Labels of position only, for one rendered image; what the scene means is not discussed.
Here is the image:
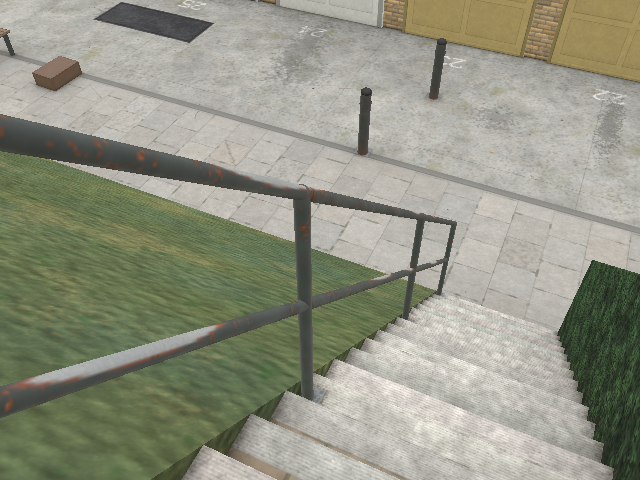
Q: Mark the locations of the stairs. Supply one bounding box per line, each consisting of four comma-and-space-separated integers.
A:
181, 292, 614, 480

